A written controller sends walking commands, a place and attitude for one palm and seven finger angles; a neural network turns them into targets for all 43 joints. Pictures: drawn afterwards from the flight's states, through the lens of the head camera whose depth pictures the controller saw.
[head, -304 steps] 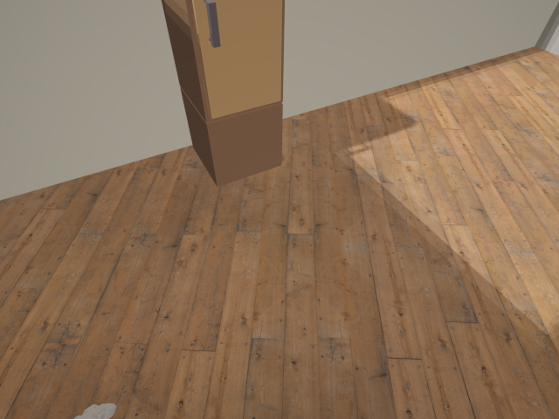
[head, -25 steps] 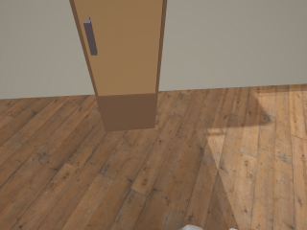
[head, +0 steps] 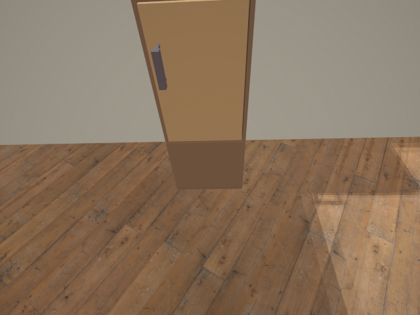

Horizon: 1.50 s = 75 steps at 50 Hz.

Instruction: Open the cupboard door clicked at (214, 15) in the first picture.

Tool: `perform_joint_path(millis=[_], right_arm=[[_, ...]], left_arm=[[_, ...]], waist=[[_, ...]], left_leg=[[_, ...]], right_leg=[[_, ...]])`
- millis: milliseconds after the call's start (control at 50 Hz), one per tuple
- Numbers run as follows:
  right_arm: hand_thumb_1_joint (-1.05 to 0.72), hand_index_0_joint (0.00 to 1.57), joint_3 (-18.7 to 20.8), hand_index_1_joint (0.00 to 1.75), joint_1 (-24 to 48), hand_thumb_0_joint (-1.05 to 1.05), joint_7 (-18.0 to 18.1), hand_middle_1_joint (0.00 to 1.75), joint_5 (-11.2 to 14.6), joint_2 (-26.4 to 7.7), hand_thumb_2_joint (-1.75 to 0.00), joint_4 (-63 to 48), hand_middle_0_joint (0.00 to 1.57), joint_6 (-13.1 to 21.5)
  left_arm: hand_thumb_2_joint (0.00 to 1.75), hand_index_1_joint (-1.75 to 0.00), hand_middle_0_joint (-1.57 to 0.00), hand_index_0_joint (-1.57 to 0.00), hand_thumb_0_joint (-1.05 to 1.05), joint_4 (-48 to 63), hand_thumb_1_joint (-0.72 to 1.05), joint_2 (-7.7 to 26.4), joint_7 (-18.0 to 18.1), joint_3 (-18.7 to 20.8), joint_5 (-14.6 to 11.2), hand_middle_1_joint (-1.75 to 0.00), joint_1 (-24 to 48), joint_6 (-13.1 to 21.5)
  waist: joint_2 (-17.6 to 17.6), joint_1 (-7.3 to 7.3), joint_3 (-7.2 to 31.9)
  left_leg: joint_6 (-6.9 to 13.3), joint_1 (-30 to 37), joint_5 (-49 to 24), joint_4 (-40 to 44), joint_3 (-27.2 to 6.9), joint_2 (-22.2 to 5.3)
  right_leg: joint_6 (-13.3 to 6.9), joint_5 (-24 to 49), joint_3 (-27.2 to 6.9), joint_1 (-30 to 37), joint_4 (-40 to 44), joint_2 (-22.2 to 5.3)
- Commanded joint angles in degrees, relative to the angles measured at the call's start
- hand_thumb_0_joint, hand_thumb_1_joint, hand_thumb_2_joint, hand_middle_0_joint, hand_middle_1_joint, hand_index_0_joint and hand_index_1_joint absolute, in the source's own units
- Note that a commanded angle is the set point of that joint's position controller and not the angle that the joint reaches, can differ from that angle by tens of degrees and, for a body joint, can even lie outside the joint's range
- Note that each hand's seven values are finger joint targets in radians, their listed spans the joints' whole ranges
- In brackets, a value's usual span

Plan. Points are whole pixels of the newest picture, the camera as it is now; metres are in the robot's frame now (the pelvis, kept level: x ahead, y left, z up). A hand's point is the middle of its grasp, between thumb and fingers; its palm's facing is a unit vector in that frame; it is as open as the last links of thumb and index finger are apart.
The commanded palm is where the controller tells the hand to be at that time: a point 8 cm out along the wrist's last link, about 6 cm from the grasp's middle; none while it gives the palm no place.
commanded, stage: take the last steps up to it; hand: left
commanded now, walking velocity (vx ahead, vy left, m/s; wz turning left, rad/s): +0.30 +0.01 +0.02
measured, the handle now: (160, 67) +0.89 +0.24 +0.04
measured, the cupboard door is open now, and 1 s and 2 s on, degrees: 0 0 0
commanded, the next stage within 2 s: come to a stop and stand still in 1.02 s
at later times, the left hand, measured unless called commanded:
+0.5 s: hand out of the picture +0.12 +0.25 -0.18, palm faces +0.03 -0.99 -0.16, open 7.4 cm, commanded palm none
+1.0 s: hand (158, 248) +0.32 +0.17 -0.17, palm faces +0.01 -0.97 -0.23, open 7.2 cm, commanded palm none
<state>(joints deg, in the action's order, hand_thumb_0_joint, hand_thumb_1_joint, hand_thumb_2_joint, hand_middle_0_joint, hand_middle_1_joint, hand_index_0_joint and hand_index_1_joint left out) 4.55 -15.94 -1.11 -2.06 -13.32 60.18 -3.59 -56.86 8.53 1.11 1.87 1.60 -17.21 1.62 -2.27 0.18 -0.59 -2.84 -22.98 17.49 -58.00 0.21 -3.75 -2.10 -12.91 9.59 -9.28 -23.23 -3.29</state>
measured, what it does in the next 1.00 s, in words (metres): walks ahead: left foot, then right foot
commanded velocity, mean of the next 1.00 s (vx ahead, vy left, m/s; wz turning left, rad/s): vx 0.27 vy -0.03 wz -0.01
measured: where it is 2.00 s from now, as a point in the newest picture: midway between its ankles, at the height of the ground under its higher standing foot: outside the picture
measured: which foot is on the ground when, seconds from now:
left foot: up 0.00-0.20, down 0.22-0.72, up 0.74-1.00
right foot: down 0.00-0.22, up 0.24-0.70, down 0.72-1.00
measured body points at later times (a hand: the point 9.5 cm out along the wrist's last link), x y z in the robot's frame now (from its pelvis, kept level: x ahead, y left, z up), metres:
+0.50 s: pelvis +0.09 +0.06 +0.00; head +0.10 +0.08 +0.45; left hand +0.12 +0.30 -0.17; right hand +0.03 -0.15 -0.15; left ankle +0.02 +0.16 -0.75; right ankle +0.15 -0.07 -0.67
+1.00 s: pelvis +0.27 -0.02 -0.01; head +0.29 -0.03 +0.44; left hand +0.32 +0.22 -0.15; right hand +0.30 -0.25 -0.16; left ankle +0.31 +0.13 -0.69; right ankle +0.29 -0.08 -0.75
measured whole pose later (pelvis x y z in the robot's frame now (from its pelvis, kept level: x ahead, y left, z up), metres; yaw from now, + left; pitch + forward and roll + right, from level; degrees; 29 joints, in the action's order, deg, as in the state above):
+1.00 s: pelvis +0.27 -0.02 -0.01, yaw -1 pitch +0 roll +0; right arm 3.5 -13.6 0.5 -1.7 -10.2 59.7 0.9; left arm -61.8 9.5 1.0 2.8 1.4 -13.9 3.6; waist -2.1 -1.1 -1.5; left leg -0.8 -29.6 15.6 -56.8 3.4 -7.2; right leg -5.0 -11.7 10.6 -11.6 -23.2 1.2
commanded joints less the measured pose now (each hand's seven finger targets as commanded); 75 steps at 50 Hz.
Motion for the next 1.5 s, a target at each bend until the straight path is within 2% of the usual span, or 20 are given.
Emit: perform_joint_path(millis=[0,80,140,160,200,280,340,600,660,680,700,720,760,860,1120,1160,1200,1240,1400,1480], right_arm=[[-0.9,0.2,-0.11,0.3,6.68,0.0,-0.49,0.3,0.4,-1.0,-0.9,-5.13,0.2,2.53],[-0.9,0.2,-0.87,0.3,5.39,0.0,-0.37,0.3,0.79,0.52,-0.9,-4.51,0.2,3.64],[-0.9,0.2,-1.24,0.3,-2.27,0.0,0.33,0.3,0.92,0.7,-0.9,-1.42,0.2,4.76],[-0.9,0.2,-0.95,0.3,-6.34,0.0,0.98,0.3,1.09,-1.37,-0.9,0.25,0.2,5.36],[-0.9,0.2,0.8,0.3,-14.47,0.0,1.98,0.3,0.66,-9.42,-0.9,1.64,0.2,5.46],[-0.9,0.2,-1.49,0.3,-7.31,0.0,2.76,0.3,0.65,-2.53,-0.9,0.61,0.2,6.34],[-0.9,0.2,-1.86,0.3,-7.99,0.0,3.09,0.3,1.05,-1.55,-0.9,0.98,0.2,7.66],[-0.9,0.2,-1.23,0.3,-14.67,0.0,3.45,0.3,0.16,-2.07,-0.9,5.26,0.2,7.73],[-0.9,0.2,-0.83,0.3,-12.27,0.0,3.19,0.3,0.9,-3.38,-0.9,5.13,0.2,7.53],[-0.9,0.2,-0.97,0.3,-12.86,0.0,2.51,0.3,1.51,-1.8,-0.9,4.69,0.2,7.57],[-0.9,0.2,-1.62,0.3,-16.17,0.0,2.21,0.3,2.09,2.07,-0.9,2.81,0.2,7.48],[-0.9,0.2,-1.46,0.3,-11.29,0.0,2.35,0.3,2.35,0.63,-0.9,1.36,0.2,7.03],[-0.9,0.2,-0.93,0.3,-6.85,0.0,1.86,0.3,1.7,1.91,-0.9,1.15,0.2,6.48],[-0.9,0.2,-1.28,0.3,-10.4,0.0,1.39,0.3,0.34,4.27,-0.9,2.29,0.2,3.98],[-0.9,0.2,-2.55,0.3,5.15,0.0,1.05,0.3,0.96,2.76,-0.9,-2.31,0.2,5.81],[-0.9,0.2,-2.93,0.3,0.43,0.0,2.08,0.3,1.0,1.35,-0.9,0.12,0.2,6.53],[-0.9,0.2,-2.37,0.3,-2.11,0.0,3.18,0.3,1.64,-3.25,-0.9,1.16,0.2,6.14],[-0.9,0.2,-2.7,0.3,1.14,0.0,4.02,0.3,2.0,-3.2,-0.9,1.22,0.2,5.05],[-0.9,0.2,0.78,0.3,3.81,0.0,4.89,0.3,1.1,-5.83,-0.9,-1.92,0.2,2.69],[-0.9,0.2,1.02,0.3,7.28,0.0,3.89,0.3,0.61,-5.89,-0.9,-3.77,0.2,2.71]], left_arm=[[0.9,-0.3,-0.2,-0.2,0.0,-0.79,0.9,10.05,0.13,2.36,0.36,-0.3,-6.3,1.28],[0.9,-0.3,-0.2,-0.2,0.0,-3.14,0.9,11.02,-0.2,2.53,0.41,-0.3,-6.93,1.03],[0.9,-0.3,-0.2,-0.2,0.0,-4.26,0.9,10.27,-0.42,2.5,-0.37,-0.3,-4.46,0.46],[0.9,-0.3,-0.2,-0.2,0.0,-4.29,0.9,8.37,-0.68,2.02,-0.67,-0.3,-3.84,0.26],[0.9,-0.3,-0.2,-0.2,0.0,-1.24,0.9,3.76,-1.18,0.88,-0.49,-0.3,-0.49,0.01],[0.9,-0.3,-0.2,-0.2,0.0,-3.13,0.9,4.33,-1.99,1.72,0.33,-0.3,1.32,-0.47],[0.9,-0.3,-0.2,-0.2,0.0,-4.71,0.9,3.11,-2.26,1.6,0.14,-0.3,-1.91,-0.77],[0.9,-0.3,-0.2,-0.2,0.0,2.05,0.9,3.02,-2.57,1.4,-0.76,-0.3,13.38,-0.28],[0.9,-0.3,-0.2,-0.2,0.0,-2.79,0.9,5.66,-2.16,2.51,-0.31,-0.3,-2.08,0.99],[0.9,-0.3,-0.2,-0.2,0.0,-5.08,0.9,10.26,-1.61,3.71,0.19,-0.3,-10.04,1.88],[0.9,-0.3,-0.2,-0.2,0.0,-5.94,0.9,16.39,-0.84,5.21,-0.25,-0.3,-14.94,2.19],[0.9,-0.3,-0.2,-0.2,0.0,-5.65,0.9,17.02,-0.48,5.12,-1.3,-0.3,-13.53,1.73],[0.9,-0.3,-0.2,-0.2,0.0,-2.72,0.9,11.91,-0.4,3.72,-1.21,-0.3,-1.99,1.44],[0.9,-0.3,-0.2,-0.2,0.0,-2.25,0.9,5.53,-0.09,1.31,-0.53,-0.3,3.55,2.53],[0.9,-0.3,-0.2,-0.2,0.0,-6.55,0.9,6.59,-0.03,1.11,-0.49,-0.3,-4.94,2.19],[0.9,-0.3,-0.2,-0.2,0.0,-6.95,0.9,4.04,0.54,0.04,-0.97,-0.3,-4.93,1.51],[0.9,-0.3,-0.2,-0.2,0.0,-7.13,0.9,1.55,1.34,-1.09,-1.31,-0.3,-7.55,0.62],[0.9,-0.3,-0.2,-0.2,0.0,-7.54,0.9,3.06,1.79,-0.91,-1.3,-0.3,-8.11,-0.85],[0.9,-0.3,-0.2,-0.2,0.0,-2.32,0.9,4.46,1.32,1.93,-0.52,-0.3,-2.99,-3.78],[0.9,-0.3,-0.2,-0.2,0.0,0.18,0.9,3.47,0.78,2.38,-0.54,-0.3,-1.53,-4.24]], waist=[[10.96,3.62,-4.86],[11.7,3.14,-3.47],[8.51,-0.84,-1.86],[2.01,-2.75,-0.69],[-17.39,-5.92,-2.91],[-6.04,-2.4,-11.43],[-3.04,-0.36,-8.23],[-4.49,-2.58,-8.93],[-2.21,4.59,0.01],[4.79,7.91,6.27],[19.53,7.43,14.32],[12.84,7.51,12.18],[6.86,3.83,0.33],[6.4,-2.77,-2.79],[6.38,0.75,-2.5],[3.23,-0.74,1.74],[-4.69,-0.46,5.75],[-10.42,0.13,2.64],[-1.18,-0.95,6.57],[-5.19,-0.08,7.17]], left_leg=[[0.33,-6.67,4.01,10.39,2.89,-1.31],[1.65,1.41,6.04,20.39,5.38,0.03],[1.84,17.36,-1.58,33.25,8.97,1.83],[1.96,25.06,0.36,36.63,6.17,-0.22],[8.87,27.47,18.91,50.3,-20.54,-19.45],[9.02,15.62,6.46,52.0,-11.05,-15.2],[8.76,18.95,-11.54,49.94,-3.42,-12.14],[10.58,22.88,-34.41,42.46,1.83,-13.89],[7.46,18.67,-42.28,24.39,6.2,-10.02],[5.35,7.81,-28.66,9.46,7.88,-6.68],[2.72,-5.39,12.91,-10.98,8.15,2.91],[4.3,-8.03,15.86,-19.31,0.39,1.41],[4.49,-9.4,6.3,-21.32,-0.49,-3.28],[2.51,-2.64,-1.44,-8.58,1.12,-4.58],[2.06,3.95,-4.17,25.63,4.94,-0.32],[2.62,17.07,-27.24,34.2,2.74,-2.43],[8.18,27.59,-58.98,29.75,-4.23,-13.6],[10.9,23.78,-64.78,33.9,-4.88,-15.14],[15.33,22.86,-53.14,34.99,-5.61,-17.92],[13.15,15.27,-34.82,37.08,-3.18,-15.81]], right_leg=[[-5.3,-17.23,-17.12,3.26,16.24,-15.31],[-5.97,-14.69,-15.72,0.58,14.76,-14.62],[-2.93,-18.24,-10.1,-8.13,8.69,-10.29],[-1.0,-17.55,-7.36,-13.62,2.26,-7.87],[2.37,-18.58,-1.03,-28.09,-23.61,0.16],[2.03,-6.07,-7.5,-28.37,-37.92,-4.32],[3.41,-0.37,-6.65,-27.67,-39.87,-3.71],[0.77,-0.77,-2.31,-21.23,-15.85,-1.17],[-0.99,4.77,0.15,1.46,-7.87,2.95],[-3.85,5.4,-9.23,16.07,-6.17,-4.91],[-10.41,12.03,-34.51,26.16,0.72,-21.84],[-12.41,10.04,-36.7,20.91,5.59,-23.16],[-9.76,-9.84,-30.39,2.61,10.78,-19.77],[-6.09,-0.1,-12.35,-11.08,13.92,-12.34],[-6.66,22.97,-10.73,2.3,5.45,-11.07],[-1.52,27.56,-6.69,-0.13,-3.69,-5.9],[2.35,3.74,-4.84,-6.56,-6.06,-2.14],[3.56,-10.42,-5.21,-5.71,-9.32,-1.51],[3.53,-17.89,-10.09,-15.33,-33.7,-0.01],[3.52,-14.39,-9.21,-11.53,-29.36,-0.23]])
